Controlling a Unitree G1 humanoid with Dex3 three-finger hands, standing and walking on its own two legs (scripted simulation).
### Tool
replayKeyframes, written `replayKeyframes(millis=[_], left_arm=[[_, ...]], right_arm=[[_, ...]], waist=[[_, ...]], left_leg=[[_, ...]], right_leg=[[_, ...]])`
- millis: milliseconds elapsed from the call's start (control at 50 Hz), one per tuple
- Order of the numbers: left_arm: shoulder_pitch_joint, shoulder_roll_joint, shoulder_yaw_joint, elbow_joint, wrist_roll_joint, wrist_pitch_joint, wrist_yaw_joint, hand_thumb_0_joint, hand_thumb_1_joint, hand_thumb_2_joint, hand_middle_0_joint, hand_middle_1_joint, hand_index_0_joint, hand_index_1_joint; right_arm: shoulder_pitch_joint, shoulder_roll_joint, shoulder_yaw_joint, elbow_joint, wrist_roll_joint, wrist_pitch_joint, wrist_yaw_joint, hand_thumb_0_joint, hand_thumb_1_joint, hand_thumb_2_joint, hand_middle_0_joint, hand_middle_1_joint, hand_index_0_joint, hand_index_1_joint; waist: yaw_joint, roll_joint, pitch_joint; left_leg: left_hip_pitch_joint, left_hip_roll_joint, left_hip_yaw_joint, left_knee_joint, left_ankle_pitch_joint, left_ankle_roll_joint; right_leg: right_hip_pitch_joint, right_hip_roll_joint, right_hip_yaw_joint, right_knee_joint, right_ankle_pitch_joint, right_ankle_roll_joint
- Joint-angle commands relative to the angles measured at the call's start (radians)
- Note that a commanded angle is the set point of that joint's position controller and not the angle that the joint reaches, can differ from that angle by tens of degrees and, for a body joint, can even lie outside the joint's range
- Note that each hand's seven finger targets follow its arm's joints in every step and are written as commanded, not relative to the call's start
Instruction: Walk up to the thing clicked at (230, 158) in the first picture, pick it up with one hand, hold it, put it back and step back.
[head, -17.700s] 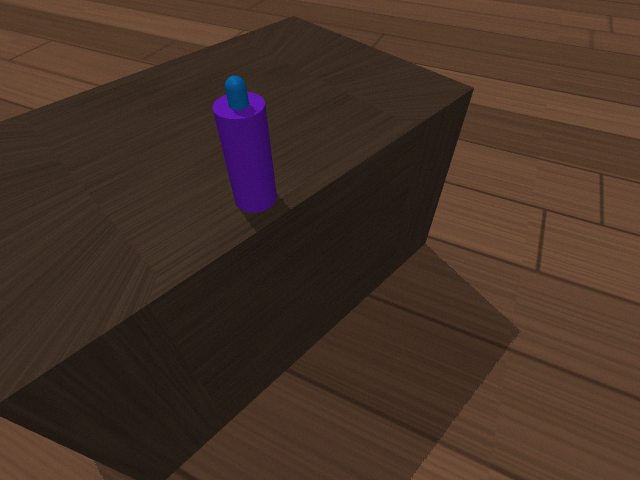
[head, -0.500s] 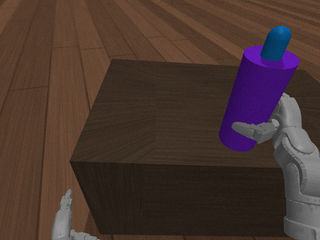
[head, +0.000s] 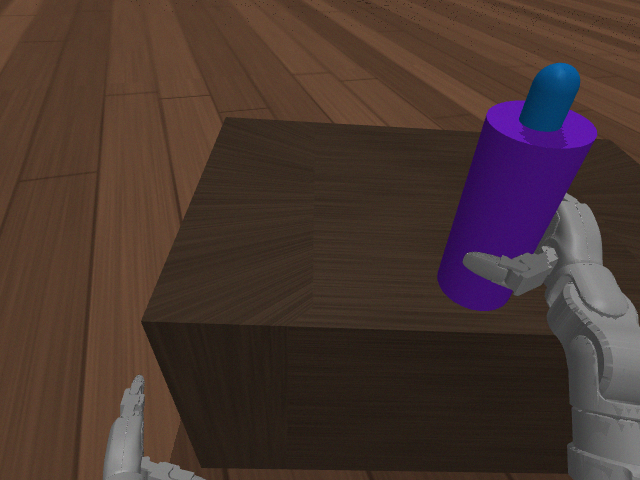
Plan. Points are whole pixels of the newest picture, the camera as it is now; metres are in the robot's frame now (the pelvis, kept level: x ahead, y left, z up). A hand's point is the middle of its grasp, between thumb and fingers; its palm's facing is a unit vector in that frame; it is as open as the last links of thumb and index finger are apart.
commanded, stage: hold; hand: right
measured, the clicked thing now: (507, 198) +0.31 -0.15 +0.26
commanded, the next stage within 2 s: crouch in 0.66 s
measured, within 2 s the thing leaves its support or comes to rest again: neither
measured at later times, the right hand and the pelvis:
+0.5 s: hand (506, 222) +0.32 -0.17 +0.22, palm faces +0.15 +0.99 -0.05, open 11.9 cm; pelvis +0.01 +0.00 +0.00, yaw +0 degrees
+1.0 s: hand (503, 229) +0.33 -0.18 +0.21, palm faces +0.17 +0.98 -0.04, open 11.9 cm; pelvis +0.01 +0.00 +0.00, yaw +0 degrees
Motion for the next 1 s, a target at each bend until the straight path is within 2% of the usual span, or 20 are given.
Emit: replayKeyframes(millis=[0,40,100,120,140,240,280,320,380,440,500,560,580,620,660,740,760,860,920,980], left_arm=[[-0.122,0.089,0.022,-0.150,0.003,-0.058,0.007,0.000,-0.559,0.060,-0.048,-0.050,-0.044,-0.055],[-0.165,0.105,0.035,-0.169,-0.001,-0.064,0.011,0.000,-0.558,0.060,-0.049,-0.051,-0.046,-0.054],[-0.165,0.115,0.043,-0.177,0.002,-0.070,0.015,0.000,-0.554,0.059,-0.047,-0.051,-0.046,-0.053],[-0.149,0.120,0.044,-0.163,0.005,-0.066,0.018,0.000,-0.565,0.065,-0.049,-0.050,-0.044,-0.056],[-0.151,0.081,0.006,-0.152,0.002,-0.065,0.015,0.000,-0.559,0.062,-0.047,-0.051,-0.044,-0.054],[-0.162,0.133,0.049,-0.179,0.005,-0.067,0.022,0.000,-0.562,0.061,-0.049,-0.050,-0.045,-0.054],[-0.143,0.080,0.008,-0.137,0.006,-0.058,0.016,0.000,-0.557,0.059,-0.049,-0.052,-0.046,-0.055],[-0.158,0.125,0.050,-0.171,0.005,-0.063,0.019,0.000,-0.561,0.062,-0.049,-0.050,-0.044,-0.055],[-0.137,0.099,0.025,-0.149,0.002,-0.056,0.009,0.000,-0.557,0.059,-0.049,-0.051,-0.046,-0.054],[-0.123,0.123,0.060,-0.164,0.002,-0.056,0.010,0.000,-0.557,0.060,-0.048,-0.049,-0.044,-0.053],[-0.138,0.069,0.010,-0.141,0.000,-0.054,0.003,0.000,-0.556,0.059,-0.049,-0.052,-0.046,-0.055],[-0.141,0.116,0.047,-0.157,0.001,-0.059,0.007,0.000,-0.558,0.059,-0.049,-0.050,-0.045,-0.054],[-0.149,0.095,0.015,-0.167,0.001,-0.061,0.004,0.000,-0.560,0.060,-0.049,-0.051,-0.045,-0.055],[-0.163,0.132,0.057,-0.189,0.002,-0.063,0.011,0.000,-0.556,0.058,-0.050,-0.052,-0.047,-0.054],[-0.165,0.098,0.022,-0.181,0.003,-0.061,0.007,0.000,-0.554,0.055,-0.049,-0.053,-0.048,-0.054],[-0.157,0.119,0.047,-0.164,0.004,-0.056,0.009,0.000,-0.529,0.051,-0.057,-0.065,-0.067,-0.054],[-0.147,0.088,0.019,-0.178,0.003,-0.053,0.006,0.000,-0.529,0.047,-0.047,-0.049,-0.050,-0.045],[-0.161,0.116,0.051,-0.140,0.004,-0.050,0.005,0.000,-0.539,0.052,-0.046,-0.048,-0.047,-0.046],[-0.145,0.104,0.034,-0.119,0.004,-0.051,0.005,0.000,-0.540,0.052,-0.046,-0.047,-0.046,-0.046],[-0.174,0.134,0.054,-0.163,0.006,-0.065,0.010,0.000,-0.540,0.050,-0.048,-0.047,-0.049,-0.046]], right_arm=[[-0.512,-0.217,-0.131,-0.344,0.031,-0.148,-0.011,0.000,0.084,-1.305,1.171,1.415,1.243,1.415],[-0.533,-0.253,-0.158,-0.369,0.034,-0.155,-0.014,0.000,0.081,-1.295,1.165,1.404,1.236,1.404],[-0.541,-0.208,-0.117,-0.382,0.036,-0.152,-0.012,0.000,0.094,-1.298,1.166,1.409,1.238,1.409],[-0.510,-0.225,-0.133,-0.358,0.032,-0.150,-0.011,0.000,0.085,-1.299,1.162,1.405,1.234,1.405],[-0.528,-0.223,-0.126,-0.372,0.034,-0.149,-0.005,0.000,0.082,-1.299,1.170,1.410,1.242,1.411],[-0.533,-0.219,-0.122,-0.341,0.029,-0.135,-0.001,0.000,0.081,-1.294,1.163,1.402,1.234,1.402],[-0.547,-0.216,-0.115,-0.344,0.022,-0.136,0.001,0.000,0.085,-1.293,1.160,1.401,1.232,1.401],[-0.531,-0.202,-0.112,-0.322,0.028,-0.125,0.002,0.000,0.089,-1.280,1.151,1.388,1.222,1.388],[-0.553,-0.242,-0.144,-0.328,0.027,-0.125,0.003,0.000,0.075,-1.295,1.166,1.404,1.237,1.404],[-0.540,-0.236,-0.146,-0.333,0.032,-0.123,0.004,0.000,0.091,-1.279,1.151,1.388,1.222,1.388],[-0.553,-0.233,-0.141,-0.328,0.032,-0.122,0.006,0.000,0.100,-1.278,1.145,1.385,1.217,1.385],[-0.564,-0.228,-0.128,-0.341,0.031,-0.121,0.009,0.000,0.089,-1.284,1.156,1.393,1.227,1.393],[-0.564,-0.214,-0.120,-0.353,0.032,-0.122,0.010,0.000,0.077,-1.281,1.154,1.388,1.224,1.388],[-0.552,-0.227,-0.134,-0.355,0.031,-0.120,0.010,0.000,0.078,-1.288,1.159,1.395,1.230,1.395],[-0.546,-0.211,-0.122,-0.361,0.028,-0.119,0.010,0.000,0.068,-1.276,1.156,1.385,1.225,1.385],[-0.552,-0.239,-0.143,-0.370,0.025,-0.120,0.001,0.000,0.157,-1.366,1.164,1.457,1.249,1.457],[-0.535,-0.235,-0.142,-0.383,0.024,-0.122,0.001,0.000,0.077,-1.319,1.221,1.440,1.287,1.440],[-0.541,-0.216,-0.132,-0.289,0.024,-0.120,-0.003,0.000,0.013,-1.357,1.259,1.483,1.327,1.483],[-0.573,-0.202,-0.119,-0.212,0.018,-0.137,-0.002,0.000,0.001,-1.372,1.277,1.501,1.345,1.501],[-0.628,-0.224,-0.121,-0.129,0.003,-0.179,0.003,0.000,0.005,-1.362,1.267,1.488,1.335,1.489]], waist=[[0.002,0.036,-0.205],[-0.010,0.039,-0.197],[0.006,0.043,-0.218],[0.004,0.053,-0.230],[-0.002,0.035,-0.207],[0.002,0.049,-0.232],[-0.002,0.020,-0.217],[0.009,0.067,-0.213],[-0.004,0.034,-0.193],[0.007,0.047,-0.233],[-0.007,0.031,-0.198],[0.009,0.019,-0.241],[-0.002,0.045,-0.227],[0.002,0.058,-0.254],[-0.007,0.044,-0.238],[-0.008,0.032,-0.240],[-0.012,0.014,-0.243],[0.013,0.054,-0.189],[0.016,0.075,-0.150],[0.034,0.110,-0.185]], left_leg=[[0.018,-0.019,0.038,-0.118,0.084,0.001],[0.016,-0.020,0.035,-0.123,0.046,-0.001],[0.011,-0.023,0.038,-0.116,0.070,0.000],[0.020,-0.020,0.036,-0.115,0.088,-0.002],[0.013,-0.017,0.033,-0.118,0.081,-0.003],[0.020,-0.023,0.046,-0.104,0.120,0.000],[0.019,-0.020,0.044,-0.106,0.110,0.003],[0.015,-0.022,0.046,-0.111,0.103,-0.002],[0.008,-0.022,0.043,-0.111,0.093,0.001],[0.015,-0.023,0.044,-0.104,0.138,0.000],[0.015,-0.018,0.038,-0.111,0.111,0.000],[0.011,-0.021,0.037,-0.102,0.135,0.003],[0.014,-0.024,0.042,-0.101,0.135,0.003],[0.029,-0.020,0.042,-0.100,0.152,-0.001],[0.028,-0.018,0.040,-0.102,0.135,0.000],[0.024,-0.023,0.044,-0.097,0.133,0.002],[0.033,-0.018,0.041,-0.099,0.138,0.003],[-0.005,-0.025,0.042,-0.108,0.095,-0.005],[-0.035,-0.027,0.045,-0.110,0.062,-0.005],[-0.040,-0.024,0.039,-0.111,0.045,-0.009]], right_leg=[[0.061,0.026,-0.029,-0.096,0.062,-0.032],[0.048,0.025,-0.027,-0.101,0.033,-0.032],[0.074,0.021,-0.025,-0.096,0.051,-0.032],[0.071,0.025,-0.028,-0.090,0.070,-0.033],[0.064,0.028,-0.031,-0.087,0.064,-0.034],[0.089,0.023,-0.024,-0.086,0.107,-0.027],[0.073,0.026,-0.027,-0.089,0.098,-0.026],[0.071,0.025,-0.026,-0.091,0.089,-0.030],[0.065,0.025,-0.029,-0.095,0.080,-0.026],[0.089,0.023,-0.028,-0.086,0.124,-0.027],[0.055,0.027,-0.032,-0.087,0.097,-0.030],[0.096,0.022,-0.030,-0.084,0.120,-0.025],[0.087,0.021,-0.027,-0.082,0.125,-0.026],[0.091,0.024,-0.028,-0.075,0.143,-0.029],[0.082,0.025,-0.032,-0.077,0.128,-0.028],[0.084,0.022,-0.027,-0.085,0.124,-0.023],[0.084,0.026,-0.031,-0.079,0.129,-0.024],[0.055,0.022,-0.030,-0.088,0.075,-0.028],[0.040,0.016,-0.023,-0.096,0.039,-0.029],[0.039,0.017,-0.022,-0.086,0.018,-0.035]])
